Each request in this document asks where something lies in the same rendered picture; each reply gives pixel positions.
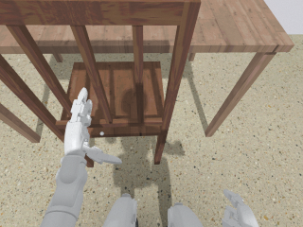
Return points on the left robot forearm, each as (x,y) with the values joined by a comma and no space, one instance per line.
(64,207)

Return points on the robot thigh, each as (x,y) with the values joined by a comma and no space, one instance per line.
(182,216)
(122,214)

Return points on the left robot hand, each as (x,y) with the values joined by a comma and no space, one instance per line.
(76,132)

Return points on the chair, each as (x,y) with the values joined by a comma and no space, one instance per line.
(127,96)

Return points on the right robot hand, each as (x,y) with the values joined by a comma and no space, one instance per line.
(242,217)

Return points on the robot left thigh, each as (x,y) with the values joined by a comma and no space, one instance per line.
(122,214)

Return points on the robot right thigh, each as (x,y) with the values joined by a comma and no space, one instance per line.
(182,216)

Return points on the table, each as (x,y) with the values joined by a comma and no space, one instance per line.
(222,26)

